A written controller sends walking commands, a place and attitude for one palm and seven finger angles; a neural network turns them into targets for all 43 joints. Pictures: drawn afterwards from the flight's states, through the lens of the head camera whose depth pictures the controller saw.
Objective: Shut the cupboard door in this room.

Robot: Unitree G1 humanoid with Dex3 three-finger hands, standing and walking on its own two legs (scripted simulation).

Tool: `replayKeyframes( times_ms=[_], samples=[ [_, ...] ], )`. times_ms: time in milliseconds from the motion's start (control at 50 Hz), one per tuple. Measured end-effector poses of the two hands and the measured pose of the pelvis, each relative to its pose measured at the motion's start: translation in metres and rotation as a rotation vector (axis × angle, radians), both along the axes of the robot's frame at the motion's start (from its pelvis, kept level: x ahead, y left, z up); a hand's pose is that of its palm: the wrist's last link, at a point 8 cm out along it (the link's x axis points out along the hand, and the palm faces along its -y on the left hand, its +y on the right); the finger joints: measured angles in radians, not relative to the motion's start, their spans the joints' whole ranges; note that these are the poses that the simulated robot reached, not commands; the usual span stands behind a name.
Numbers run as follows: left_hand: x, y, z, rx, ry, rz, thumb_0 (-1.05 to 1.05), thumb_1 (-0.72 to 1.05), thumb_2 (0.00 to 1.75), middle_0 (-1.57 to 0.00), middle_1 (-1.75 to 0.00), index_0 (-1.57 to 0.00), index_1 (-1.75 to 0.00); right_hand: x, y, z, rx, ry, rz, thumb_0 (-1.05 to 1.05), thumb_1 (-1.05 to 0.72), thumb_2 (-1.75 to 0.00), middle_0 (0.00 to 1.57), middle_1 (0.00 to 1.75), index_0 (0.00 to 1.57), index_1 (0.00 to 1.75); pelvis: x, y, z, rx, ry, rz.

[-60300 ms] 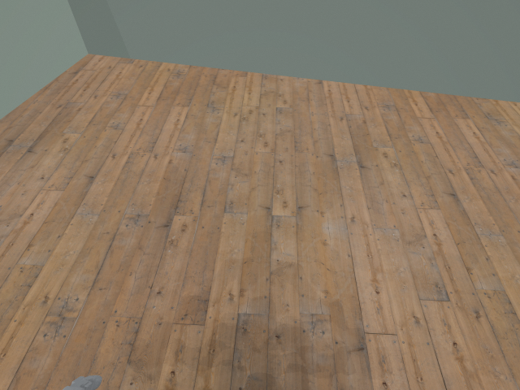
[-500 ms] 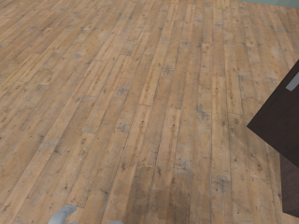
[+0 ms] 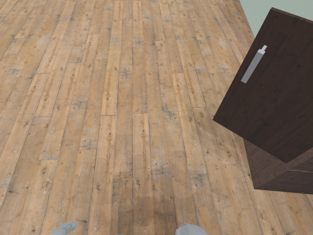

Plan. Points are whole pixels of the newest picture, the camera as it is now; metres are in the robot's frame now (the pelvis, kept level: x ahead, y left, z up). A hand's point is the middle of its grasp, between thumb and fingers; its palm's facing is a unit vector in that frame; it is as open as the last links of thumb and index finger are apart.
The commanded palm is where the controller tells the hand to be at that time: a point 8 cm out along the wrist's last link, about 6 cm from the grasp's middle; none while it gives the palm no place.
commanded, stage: turn to face it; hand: left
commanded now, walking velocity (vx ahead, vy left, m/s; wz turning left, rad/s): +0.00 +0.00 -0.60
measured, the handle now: (254, 64) +0.67 -0.30 +0.04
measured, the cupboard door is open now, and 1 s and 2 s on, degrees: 57 57 57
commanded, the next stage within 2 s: take the last steps up to it in 0.90 s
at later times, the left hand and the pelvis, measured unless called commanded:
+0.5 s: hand (105, 221) +0.17 +0.16 -0.17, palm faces -0.23 -0.94 -0.23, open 7.4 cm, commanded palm none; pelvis +0.03 -0.02 -0.01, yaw -17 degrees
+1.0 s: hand (135, 205) +0.21 +0.07 -0.16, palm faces -0.46 -0.85 -0.25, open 7.4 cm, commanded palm none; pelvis +0.05 -0.06 +0.00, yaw -29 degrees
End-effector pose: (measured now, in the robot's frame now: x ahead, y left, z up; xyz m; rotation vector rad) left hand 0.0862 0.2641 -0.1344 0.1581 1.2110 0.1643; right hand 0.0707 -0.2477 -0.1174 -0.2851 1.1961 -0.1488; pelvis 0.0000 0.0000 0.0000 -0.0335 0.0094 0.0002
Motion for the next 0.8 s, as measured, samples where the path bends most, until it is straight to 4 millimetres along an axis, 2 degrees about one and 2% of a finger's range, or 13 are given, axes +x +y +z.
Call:
replayKeyframes(
  times_ms=[80, 140, 200, 280, 360, 460, 520, 600, 680, 740, 800],
  samples=[
    [0.029, -0.016, 0.007, 0.024, -0.025, -0.081, 0.01, 0.91, 0.9, -0.2, -0.3, -0.2, -0.3, -0.024, -0.018, -0.012, 0.022, 0.031, -0.083, 0.0, -0.91, -0.9, 0.2, 0.3, 0.21, 0.3, 0.003, -0.011, -0.003, 0.003, -0.006, -0.056],
    [0.05, -0.032, 0.006, 0.059, -0.068, -0.142, 0.01, 0.91, 0.9, -0.2, -0.3, -0.2, -0.3, -0.04, -0.038, -0.031, 0.043, 0.05, -0.145, 0.0, -0.91, -0.9, 0.2, 0.3, 0.21, 0.3, 0.006, -0.025, -0.016, 0.025, -0.007, -0.093],
    [0.057, -0.046, 0.011, 0.081, -0.079, -0.175, 0.0, 0.91, 0.9, -0.2, -0.3, -0.2, -0.3, -0.049, -0.054, -0.04, 0.04, 0.084, -0.198, 0.0, -0.91, -0.9, 0.2, 0.3, 0.21, 0.3, 0.007, -0.03, -0.017, 0.02, -0.009, -0.117],
    [0.058, -0.059, 0.017, 0.084, -0.034, -0.209, 0.0, 0.91, 0.9, -0.2, -0.3, -0.2, -0.3, -0.044, -0.062, -0.029, 0.038, 0.058, -0.235, 0.0, -0.91, -0.9, 0.2, 0.3, 0.2, 0.3, 0.011, -0.033, -0.006, 0.043, 0.005, -0.165],
    [0.063, -0.065, 0.015, 0.067, -0.009, -0.238, 0.0, 0.9, 0.9, -0.2, -0.3, -0.2, -0.3, -0.032, -0.061, -0.017, 0.036, 0.007, -0.256, 0.0, -0.91, -0.9, 0.19, 0.3, 0.2, 0.3, 0.017, -0.034, -0.001, 0.056, 0.013, -0.205],
    [0.075, -0.061, 0.003, 0.041, 0.014, -0.269, 0.0, 0.9, 0.9, -0.21, -0.3, -0.2, -0.3, -0.019, -0.052, -0.008, 0.018, -0.05, -0.287, 0.0, -0.91, -0.9, 0.19, 0.3, 0.2, 0.3, 0.026, -0.026, -0.003, 0.051, 0.018, -0.264],
    [0.088, -0.056, -0.009, 0.027, 0.022, -0.292, 0.0, 0.9, 0.9, -0.21, -0.3, -0.2, -0.3, -0.019, -0.045, -0.009, -0.006, -0.077, -0.301, 0.0, -0.91, -0.9, 0.2, 0.3, 0.2, 0.3, 0.032, -0.019, -0.011, 0.035, 0.024, -0.302],
    [0.108, -0.061, -0.007, 0.026, 0.023, -0.34, 0.01, 0.91, 0.9, -0.2, -0.3, -0.2, -0.3, -0.036, -0.037, -0.004, -0.004, -0.052, -0.332, 0.0, -0.91, -0.9, 0.2, 0.3, 0.21, 0.3, 0.035, -0.021, -0.007, 0.029, 0.011, -0.351],
    [0.128, -0.078, 0.002, 0.027, 0.005, -0.393, 0.01, 0.91, 0.9, -0.2, -0.3, -0.2, -0.3, -0.061, -0.037, -0.008, 0.016, -0.005, -0.387, 0.0, -0.91, -0.9, 0.2, 0.3, 0.21, 0.3, 0.036, -0.028, -0.003, 0.015, 0.006, -0.392],
    [0.141, -0.098, 0.006, 0.037, -0.021, -0.446, 0.01, 0.91, 0.9, -0.2, -0.3, -0.2, -0.3, -0.082, -0.043, -0.018, 0.041, 0.027, -0.442, 0.0, -0.91, -0.9, 0.2, 0.3, 0.21, 0.3, 0.035, -0.038, -0.006, 0.014, 0.003, -0.423],
    [0.151, -0.118, 0.004, 0.059, -0.062, -0.493, 0.0, 0.91, 0.9, -0.2, -0.3, -0.2, -0.3, -0.103, -0.055, -0.037, 0.064, 0.055, -0.504, 0.0, -0.91, -0.9, 0.2, 0.3, 0.21, 0.3, 0.035, -0.05, -0.017, 0.03, 0.001, -0.449]
  ],
)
